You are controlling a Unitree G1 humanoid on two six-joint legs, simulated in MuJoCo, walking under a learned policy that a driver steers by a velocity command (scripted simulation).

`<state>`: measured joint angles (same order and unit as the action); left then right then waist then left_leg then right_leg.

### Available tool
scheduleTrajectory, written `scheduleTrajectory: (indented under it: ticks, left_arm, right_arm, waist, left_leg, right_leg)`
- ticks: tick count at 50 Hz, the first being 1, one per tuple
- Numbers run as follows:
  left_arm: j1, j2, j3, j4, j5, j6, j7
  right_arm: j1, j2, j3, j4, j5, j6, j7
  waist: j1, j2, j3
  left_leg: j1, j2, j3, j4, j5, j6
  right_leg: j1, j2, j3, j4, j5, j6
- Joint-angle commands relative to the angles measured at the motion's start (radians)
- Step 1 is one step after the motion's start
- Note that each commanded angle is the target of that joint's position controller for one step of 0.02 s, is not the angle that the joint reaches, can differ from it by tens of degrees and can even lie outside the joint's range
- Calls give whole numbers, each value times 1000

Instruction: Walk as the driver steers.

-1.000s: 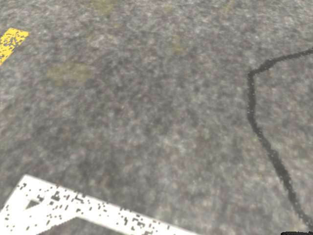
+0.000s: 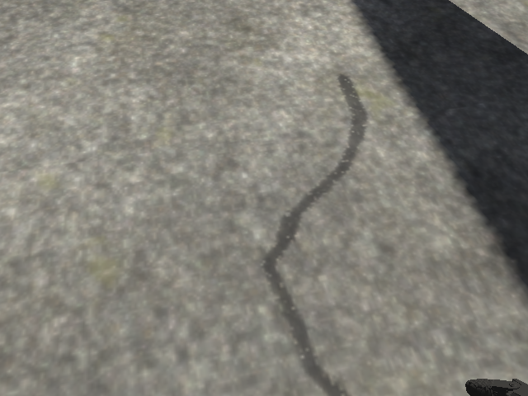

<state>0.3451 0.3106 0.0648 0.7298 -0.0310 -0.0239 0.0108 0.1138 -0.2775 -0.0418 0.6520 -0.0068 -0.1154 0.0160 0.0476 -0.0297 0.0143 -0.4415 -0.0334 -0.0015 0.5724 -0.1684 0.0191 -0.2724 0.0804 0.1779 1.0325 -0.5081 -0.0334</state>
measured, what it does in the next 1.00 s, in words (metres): walks ahead: right foot, then left foot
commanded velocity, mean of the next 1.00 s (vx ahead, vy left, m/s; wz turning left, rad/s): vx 0.50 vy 0.00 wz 0.13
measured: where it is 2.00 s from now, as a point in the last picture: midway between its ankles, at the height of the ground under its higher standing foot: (233, 221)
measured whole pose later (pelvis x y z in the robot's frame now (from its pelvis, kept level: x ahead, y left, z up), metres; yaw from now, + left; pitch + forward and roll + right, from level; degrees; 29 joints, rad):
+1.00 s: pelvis +0.51 +0.00 -0.01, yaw +13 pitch +1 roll -2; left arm 0.28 0.30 0.08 0.83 -0.01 -0.06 0.01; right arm 0.11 -0.30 -0.07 0.67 0.02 -0.03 0.04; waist 0.03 0.01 0.07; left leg -0.51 -0.02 0.04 0.68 -0.19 0.10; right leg -0.15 -0.08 -0.09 0.99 -0.50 0.04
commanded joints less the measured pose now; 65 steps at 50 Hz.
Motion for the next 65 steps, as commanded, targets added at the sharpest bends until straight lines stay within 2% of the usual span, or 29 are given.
scheduleTrajectory:
  ticks: [1,2,4,10,14,18,20,21,22,23,24,25,27,29,32,36,42,44,46,47,48,49,50,51,52,54,59,62,65]
  left_arm:
    - [-57,137,28,-106,5,-13,2]
    - [-85,123,30,-117,12,-13,-1]
    - [-69,86,28,-119,1,-4,-11]
    - [-161,14,4,-149,15,0,-18]
    - [-302,-8,-15,-174,22,-33,-42]
    - [-366,31,-4,-198,9,-54,-58]
    - [-249,77,20,-167,14,-61,-53]
    - [-108,126,46,-124,22,-60,-42]
    - [77,206,70,-96,41,-54,-25]
    - [90,265,74,-92,53,-47,-21]
    - [82,165,52,-93,47,-46,-22]
    - [28,122,36,-83,33,-50,-22]
    - [-86,53,16,-74,32,-59,-29]
    - [-138,30,16,-60,42,-77,-30]
    - [-151,56,30,-28,45,-95,-21]
    - [-131,95,42,4,44,-89,-6]
    - [-58,151,63,53,14,-59,1]
    - [-63,179,71,58,5,-44,3]
    - [-87,197,74,53,-7,-26,6]
    - [-73,169,61,48,1,-26,10]
    - [-8,54,25,-4,44,-40,7]
    - [-26,37,5,-24,37,-78,-2]
    - [-148,119,25,-50,-6,-100,-13]
    - [-181,112,20,-62,-11,-114,-14]
    - [-176,106,21,-49,13,-119,-5]
    - [-147,119,32,-36,36,-100,-2]
    - [-237,57,14,-64,47,-69,-2]
    - [-344,35,1,-88,38,-76,-13]
    - [-409,53,3,-108,24,-88,-28]
  right_arm:
    - [156,-128,-45,-26,-3,8,-9]
    - [133,-109,-40,-14,-7,10,-11]
    - [122,-93,-36,1,-7,3,-14]
    - [169,-137,-51,71,0,0,-11]
    - [202,-170,-52,112,31,21,-6]
    - [262,-209,-62,154,42,42,-8]
    - [241,-219,-62,163,48,51,-14]
    - [244,-191,-51,164,43,50,-16]
    - [237,-119,-22,133,13,44,-16]
    - [360,-9,10,112,21,29,-13]
    - [301,-126,-20,130,48,22,-11]
    - [226,-161,-35,102,60,22,-10]
    - [178,-140,-39,97,36,35,-17]
    - [216,-99,-37,109,40,62,-16]
    - [176,-67,-33,86,35,87,-16]
    - [75,-47,-22,51,30,83,5]
    - [-90,-60,-18,-27,28,85,39]
    - [-77,-83,-31,-43,25,89,44]
    - [102,-140,-68,-9,28,96,39]
    - [273,-209,-105,40,32,102,24]
    - [317,-339,-136,50,40,106,5]
    - [304,-325,-118,2,32,85,14]
    - [287,-243,-93,7,25,67,24]
    - [251,-213,-84,11,25,56,23]
    - [183,-181,-75,4,27,54,20]
    - [108,-137,-59,-26,10,53,11]
    - [155,-174,-70,-10,20,49,-21]
    - [189,-178,-72,3,26,57,-31]
    - [234,-183,-75,24,32,65,-34]
  waist:
    - [-109,96,-70]
    - [-95,97,-24]
    - [-72,148,-12]
    - [-84,84,10]
    - [-116,77,51]
    - [-112,112,54]
    - [-23,127,-15]
    - [45,116,-113]
    - [116,10,-280]
    - [43,-244,-417]
    - [85,-142,-366]
    - [69,-128,-209]
    - [6,-87,-80]
    - [-46,-94,-43]
    - [-65,-44,9]
    - [-37,-26,40]
    - [13,-7,88]
    - [-14,-28,57]
    - [-126,-36,-57]
    - [-203,3,-148]
    - [-143,263,-208]
    - [-133,250,-379]
    - [-175,141,-290]
    - [-148,117,-181]
    - [-102,56,-118]
    - [-41,89,-82]
    - [-56,79,-34]
    - [-99,112,-10]
    - [-124,120,1]
  left_leg:
    - [472,357,-484,-301,-252,147]
    - [401,319,-389,-319,-136,147]
    - [334,279,-257,-364,-30,140]
    - [354,285,-85,-421,175,186]
    - [347,250,-30,-422,218,180]
    - [431,298,-84,-357,282,161]
    - [422,279,-66,-222,460,125]
    - [348,227,-28,-51,501,93]
    - [136,165,12,262,206,45]
    - [-196,19,-21,577,-416,-7]
    - [-290,57,-124,693,-416,-8]
    - [-349,96,-104,708,-331,-1]
    - [-290,156,-89,638,-186,-10]
    - [-194,179,-97,606,-120,-22]
    - [-225,185,-104,534,-48,-42]
    - [-223,173,-70,298,154,-37]
    - [-231,145,12,96,124,23]
    - [-164,97,63,78,28,60]
    - [91,2,127,38,-13,113]
    - [371,-25,89,4,28,151]
    - [695,223,-383,-57,-58,297]
    - [826,364,-847,-246,-227,418]
    - [783,352,-751,-300,-214,353]
    - [658,316,-617,-293,-146,319]
    - [520,273,-508,-286,-45,285]
    - [343,219,-401,-320,110,266]
    - [222,162,-278,-352,217,254]
    - [191,126,-257,-343,101,211]
    - [211,149,-311,-309,39,199]
  right_leg:
    - [-483,-117,-33,273,128,23]
    - [-466,-143,-32,225,170,26]
    - [-404,-174,-54,173,209,29]
    - [-446,-181,-66,-75,359,49]
    - [-357,-160,-166,-343,484,41]
    - [-284,-122,-169,-484,423,18]
    - [-76,-85,-191,-565,421,-19]
    - [154,-86,-191,-565,451,-48]
    - [467,-292,13,-515,490,-113]
    - [707,-521,438,-614,325,-256]
    - [631,-496,471,-687,196,-248]
    - [515,-461,312,-710,209,-210]
    - [293,-380,125,-780,318,-175]
    - [172,-353,12,-850,399,-165]
    - [126,-360,-106,-900,520,-171]
    - [150,-331,-252,-914,553,-146]
    - [306,-379,-340,-864,601,-110]
    - [352,-383,-369,-762,850,-88]
    - [327,-348,-414,-479,1124,-52]
    - [178,-304,-429,-228,1020,-10]
    - [-252,-165,-421,162,318,65]
    - [-437,-35,-158,344,-109,73]
    - [-539,-89,-84,368,-36,49]
    - [-553,-129,-95,304,51,27]
    - [-499,-170,-93,216,121,26]
    - [-364,-203,-86,114,198,37]
    - [-343,-166,-118,-158,386,102]
    - [-280,-120,-120,-381,555,111]
    - [-233,-94,-108,-480,593,103]
Keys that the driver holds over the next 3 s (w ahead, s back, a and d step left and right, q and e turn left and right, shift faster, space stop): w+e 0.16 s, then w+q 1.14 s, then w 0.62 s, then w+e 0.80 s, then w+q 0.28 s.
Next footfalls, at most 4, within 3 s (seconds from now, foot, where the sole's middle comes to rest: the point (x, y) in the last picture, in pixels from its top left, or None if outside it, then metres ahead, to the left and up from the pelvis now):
0.44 right None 0.36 -0.18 -0.76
0.94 left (244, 334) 0.63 0.10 -0.76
1.42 right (286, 234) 0.96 0.00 -0.76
1.94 left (176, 197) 1.08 0.36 -0.76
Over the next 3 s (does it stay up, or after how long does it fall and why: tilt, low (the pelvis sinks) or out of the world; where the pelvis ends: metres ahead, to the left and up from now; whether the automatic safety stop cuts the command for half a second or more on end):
stays up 1.57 0.39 0.00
